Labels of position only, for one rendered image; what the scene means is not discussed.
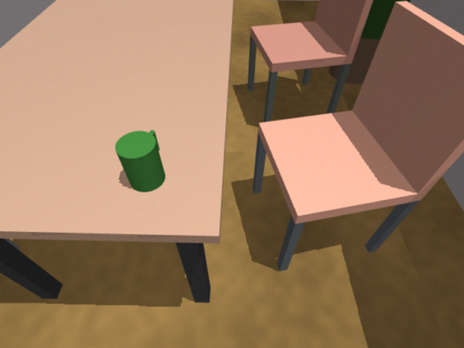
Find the mug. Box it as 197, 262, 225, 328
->
115, 130, 165, 192

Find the potted plant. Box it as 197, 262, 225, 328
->
329, 0, 410, 84

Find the table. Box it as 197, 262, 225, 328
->
0, 0, 233, 303

